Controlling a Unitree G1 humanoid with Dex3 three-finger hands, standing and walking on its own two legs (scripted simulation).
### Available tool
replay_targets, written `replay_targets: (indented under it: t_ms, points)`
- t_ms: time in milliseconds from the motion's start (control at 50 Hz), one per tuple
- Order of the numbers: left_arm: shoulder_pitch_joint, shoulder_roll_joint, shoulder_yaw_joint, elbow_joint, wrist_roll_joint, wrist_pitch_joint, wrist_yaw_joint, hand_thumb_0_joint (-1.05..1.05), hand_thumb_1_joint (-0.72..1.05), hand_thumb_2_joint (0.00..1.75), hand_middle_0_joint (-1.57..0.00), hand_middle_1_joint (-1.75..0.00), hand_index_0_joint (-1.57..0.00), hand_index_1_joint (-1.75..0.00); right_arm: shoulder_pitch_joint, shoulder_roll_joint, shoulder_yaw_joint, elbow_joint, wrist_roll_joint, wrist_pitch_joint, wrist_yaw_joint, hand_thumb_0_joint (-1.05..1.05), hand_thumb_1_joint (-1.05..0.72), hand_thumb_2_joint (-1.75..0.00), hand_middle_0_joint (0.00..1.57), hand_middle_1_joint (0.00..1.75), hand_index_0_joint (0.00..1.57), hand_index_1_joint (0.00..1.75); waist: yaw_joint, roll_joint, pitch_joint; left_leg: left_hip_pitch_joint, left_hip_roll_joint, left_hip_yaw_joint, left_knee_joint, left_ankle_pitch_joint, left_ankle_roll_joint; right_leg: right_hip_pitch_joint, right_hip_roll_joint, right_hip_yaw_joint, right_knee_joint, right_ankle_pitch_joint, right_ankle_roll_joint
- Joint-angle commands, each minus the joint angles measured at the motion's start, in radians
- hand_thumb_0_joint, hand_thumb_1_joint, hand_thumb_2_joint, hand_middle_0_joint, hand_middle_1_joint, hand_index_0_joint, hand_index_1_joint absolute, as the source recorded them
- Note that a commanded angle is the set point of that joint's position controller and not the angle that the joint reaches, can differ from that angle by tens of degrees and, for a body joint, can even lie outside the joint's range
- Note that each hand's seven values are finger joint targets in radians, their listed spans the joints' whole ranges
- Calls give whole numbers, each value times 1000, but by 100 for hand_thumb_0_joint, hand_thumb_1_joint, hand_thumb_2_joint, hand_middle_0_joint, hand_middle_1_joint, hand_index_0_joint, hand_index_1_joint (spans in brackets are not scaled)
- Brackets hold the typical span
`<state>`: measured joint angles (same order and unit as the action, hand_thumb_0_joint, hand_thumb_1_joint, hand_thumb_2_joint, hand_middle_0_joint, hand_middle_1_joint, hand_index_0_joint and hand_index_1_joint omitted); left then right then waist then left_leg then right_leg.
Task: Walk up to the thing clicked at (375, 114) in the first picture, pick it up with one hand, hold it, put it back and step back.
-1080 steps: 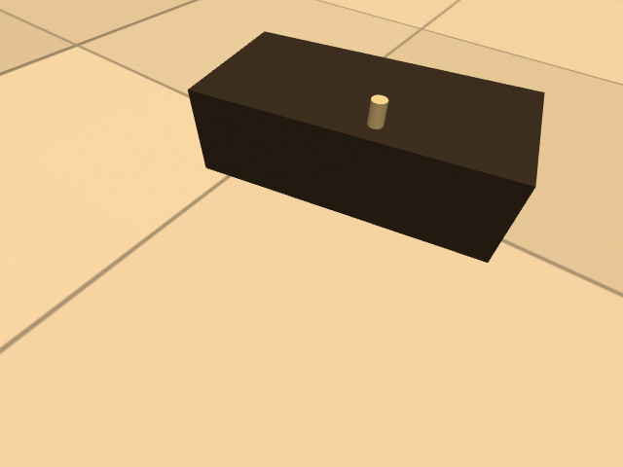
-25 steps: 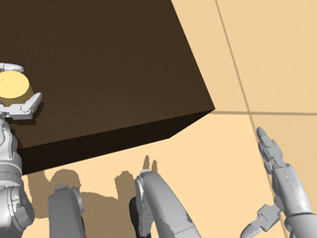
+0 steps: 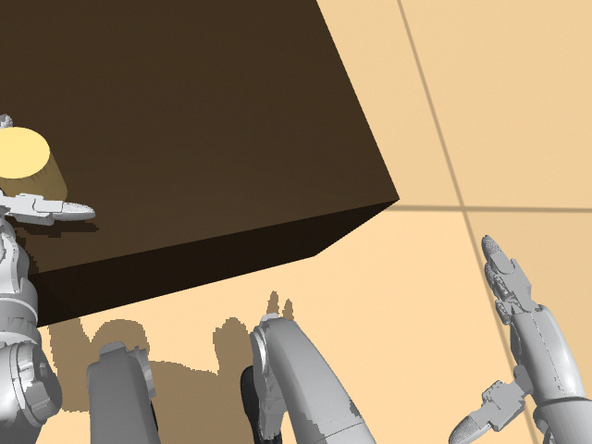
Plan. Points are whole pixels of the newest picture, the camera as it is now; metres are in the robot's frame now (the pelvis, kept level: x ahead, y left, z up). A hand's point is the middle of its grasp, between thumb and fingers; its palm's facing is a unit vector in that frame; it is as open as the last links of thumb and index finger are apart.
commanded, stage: withdraw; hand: left
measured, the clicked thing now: (28, 174) +0.50 +0.21 -0.08
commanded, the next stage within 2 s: rise in 0.34 s
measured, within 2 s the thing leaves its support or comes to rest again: neither
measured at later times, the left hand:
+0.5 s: hand out of the picture +0.48 +0.28 +0.06, palm faces +0.21 -0.98 -0.05, open 17.4 cm
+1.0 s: hand out of the picture +0.37 +0.29 +0.11, palm faces +0.28 -0.90 -0.34, open 17.6 cm
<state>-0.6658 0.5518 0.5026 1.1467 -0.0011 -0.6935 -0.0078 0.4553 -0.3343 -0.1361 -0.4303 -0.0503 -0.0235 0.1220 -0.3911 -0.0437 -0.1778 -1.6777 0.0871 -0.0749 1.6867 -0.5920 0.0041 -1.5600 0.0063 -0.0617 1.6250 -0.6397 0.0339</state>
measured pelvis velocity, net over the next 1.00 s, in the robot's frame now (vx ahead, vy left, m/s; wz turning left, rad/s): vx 0.04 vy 0.00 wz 0.06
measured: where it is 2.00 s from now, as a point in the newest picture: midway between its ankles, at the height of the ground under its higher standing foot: (207, 442)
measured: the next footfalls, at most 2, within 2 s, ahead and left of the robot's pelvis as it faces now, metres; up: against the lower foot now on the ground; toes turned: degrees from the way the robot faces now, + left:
none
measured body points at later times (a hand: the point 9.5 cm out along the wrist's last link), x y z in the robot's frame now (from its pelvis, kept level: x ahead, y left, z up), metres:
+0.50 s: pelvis +0.01 +0.01 +0.05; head +0.16 +0.08 +0.47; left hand +0.47 +0.33 +0.06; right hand +0.18 -0.25 +0.10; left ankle +0.07 +0.12 -0.52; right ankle +0.05 -0.14 -0.52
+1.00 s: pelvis +0.04 +0.00 +0.15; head +0.09 +0.03 +0.60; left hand +0.35 +0.34 +0.13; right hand +0.22 -0.21 +0.14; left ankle +0.07 +0.12 -0.52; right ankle +0.05 -0.14 -0.52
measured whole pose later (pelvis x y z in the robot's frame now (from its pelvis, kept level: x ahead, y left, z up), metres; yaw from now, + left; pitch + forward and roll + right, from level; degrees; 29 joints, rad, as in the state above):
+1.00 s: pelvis +0.04 +0.00 +0.15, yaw +4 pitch +15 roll -2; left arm -0.33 0.44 0.25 0.89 0.03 -0.06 0.06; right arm 0.42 -0.22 0.06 -0.02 0.04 0.14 -0.01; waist -0.09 0.00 -0.17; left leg -0.87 0.07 0.00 1.03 -0.43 -0.01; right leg -0.79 -0.01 -0.02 0.99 -0.46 0.03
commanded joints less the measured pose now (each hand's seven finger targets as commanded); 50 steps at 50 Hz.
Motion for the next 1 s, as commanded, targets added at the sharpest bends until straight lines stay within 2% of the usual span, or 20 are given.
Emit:
replay_targets:
  t_ms: [0, 20, 40, 140, 220, 280, 340, 400, 440, 460, 500, 540, 600, 680, 760, 800, 820, 880, 940, 980]
  points:
    - [-311, 192, 15, -189, 1, -67, -5, 0, -52, 4, -8, -5, -9, -5, 58, -181, -158, -158, 7, -43, -25, 0, 54, -5, 5, 5, 5, 5, 12, 380, -523, 582, -43, -18, -213, 242, -1, 182, 43, -2, -179, 262, -60]
    - [-325, 247, 36, -225, 4, -69, -7, 0, -51, 5, -8, -5, -8, -5, 57, -181, -155, -141, 8, -42, -27, 0, 54, -5, 5, 5, 5, 5, 32, 392, -525, 582, -43, -17, -216, 227, -3, 188, 42, 4, -180, 249, -60]
    - [-314, 240, 30, -217, 5, -66, -16, 0, -49, 4, -6, -4, -7, -3, 56, -185, -163, -155, 8, -41, -28, 0, 53, -5, 5, 5, 5, 5, 24, 399, -552, 600, -42, -16, -214, 238, -2, 193, 42, 3, -177, 257, -61]
    - [-348, 347, 95, -343, -14, -35, -51, 0, -46, 4, -4, -2, -4, -1, 64, -190, -161, -142, 14, -26, -40, 0, 53, -5, 5, 5, 5, 5, 63, 461, -610, 678, -42, -17, -244, 258, -11, 237, 39, 11, -189, 261, -64]
    - [-332, 296, 81, -371, -37, 28, -80, 0, -47, 3, -5, -3, -6, -2, 61, -168, -133, -93, 15, -12, -49, 0, 52, -5, 5, 5, 5, 5, 88, 461, -579, 719, -38, -21, -295, 235, -14, 236, 39, 2, -226, 234, -65]
    - [-308, 315, 70, -396, -38, 82, -104, 0, -48, 1, -4, -3, -6, -1, 68, -166, -121, -42, 18, 0, -63, 0, 52, -5, 5, 5, 5, 5, 120, 482, -572, 789, -33, -23, -329, 283, -23, 254, 38, -4, -245, 256, -67]
    - [-255, 203, 7, -351, -67, 143, -145, 0, -53, 0, -4, -3, -6, -1, 63, -147, -95, -10, 24, 6, -74, 0, 53, -5, 5, 5, 5, 5, 120, 416, -523, 825, -27, -25, -363, 355, -24, 283, 40, -15, -286, 289, -67]
    - [-246, 159, -21, -331, -102, 188, -177, 0, -45, 0, -2, -1, -4, 0, 33, -152, -89, 36, 34, 8, -93, 0, 55, -4, 5, 5, 5, 5, 125, 326, -436, 786, -20, -33, -408, 292, -17, 291, 40, -17, -330, 264, -64]
    - [-267, 152, -33, -333, -117, 196, -184, 0, -54, 6, -5, -3, -4, -5, 32, -134, -63, 50, 39, 2, -101, 0, 61, -3, 5, 5, 5, 5, 124, 293, -414, 774, -25, -25, -426, 253, -9, 319, 40, -12, -357, 257, -61]
    - [-147, 324, -7, -246, 18, 284, -124, 0, -58, 4, -6, -3, -6, -4, 104, -179, -100, -14, 45, 29, -109, 0, 53, -4, 6, 5, 5, 5, 170, 305, -475, 906, -33, -13, -486, 309, -14, 424, 36, -18, -410, 288, -57]
    - [-316, 265, -50, -369, 3, 331, -73, 0, -60, 6, -7, -5, -6, -6, 109, -144, -73, 55, 52, 68, -111, 0, 51, -5, 5, 5, 5, 5, 167, 298, -468, 912, -34, 3, -512, 303, -16, 450, 42, -1, -450, 296, -57]
    - [-284, 324, -28, -359, 26, 374, -31, 0, -59, 7, -8, -6, -8, -7, 95, -149, -103, 144, 54, 88, -120, 0, 43, -7, 5, 5, 5, 5, 195, 298, -459, 938, -39, 15, -533, 363, -11, 514, 41, 5, -479, 349, -54]
    - [-298, 436, 16, -374, 68, 427, 35, 0, -51, 8, -6, -6, -6, -6, 32, -126, -71, 177, 52, 109, -123, 0, 27, -17, 13, 13, 13, 13, 233, 277, -480, 958, -41, 27, -563, 408, -1, 605, 35, 18, -519, 391, -50]
    - [-249, 291, -69, -277, 79, 462, 75, 0, -53, 7, -5, -6, -5, -6, -59, -29, 54, 154, 54, 117, -123, 0, -5, -49, 13, 19, 13, 19, 253, 214, -413, 956, -43, 40, -635, 386, -2, 695, 31, 19, -587, 384, -46]
    - [-160, 191, -145, -219, 79, 486, 79, 0, -55, 6, -5, -6, -5, -5, -104, 11, 149, 85, 53, 120, -125, 0, -37, -61, 15, 21, 15, 21, 266, 151, -415, 984, -49, 62, -693, 369, -2, 798, 24, 28, -663, 390, -38]
    - [-30, 210, -135, -156, 74, 514, 83, 0, -57, 4, -5, -5, -5, -5, 2, -54, 89, 156, 55, 133, -138, 0, -46, -65, 16, 23, 16, 23, 266, 142, -341, 1037, -46, 65, -735, 347, -8, 786, 26, 20, -696, 366, -41]
    - [-27, 187, -157, -202, 65, 527, 81, 0, -58, 4, -5, -5, -5, -5, 27, -60, 84, 172, 59, 138, -141, 0, -53, -69, 16, 24, 16, 24, 264, 139, -305, 1052, -47, 69, -753, 342, -9, 784, 27, 21, -719, 367, -40]
    - [8, 103, -222, -344, 37, 561, 73, 0, -61, 2, -5, -4, -5, -4, 20, -47, 75, 236, 77, 137, -149, 0, -64, -75, 17, 26, 17, 26, 267, 153, -256, 1114, -47, 70, -798, 339, -11, 789, 23, 19, -758, 366, -42]
    - [120, 57, -244, -482, 19, 595, 80, 0, -61, 2, -5, -4, -5, -4, -8, -39, 68, 307, 89, 130, -155, 0, -74, -81, 18, 27, 18, 27, 302, 166, -198, 1123, -49, 73, -849, 290, -14, 802, 20, 17, -792, 324, -47]
    - [191, -2, -285, -590, 4, 605, 84, 0, -59, 3, -5, -5, -5, -5, -28, -7, 95, 307, 98, 121, -162, 0, -79, -84, 19, 28, 19, 28, 310, 155, -181, 1139, -49, 76, -873, 279, -13, 835, 17, 17, -814, 312, -46]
